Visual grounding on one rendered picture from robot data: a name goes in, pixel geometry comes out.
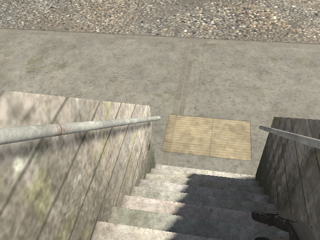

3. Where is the robot right hand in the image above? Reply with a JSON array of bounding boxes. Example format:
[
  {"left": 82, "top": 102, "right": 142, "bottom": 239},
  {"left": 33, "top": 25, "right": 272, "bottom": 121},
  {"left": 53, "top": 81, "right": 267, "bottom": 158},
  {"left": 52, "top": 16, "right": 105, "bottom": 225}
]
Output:
[{"left": 251, "top": 209, "right": 318, "bottom": 240}]

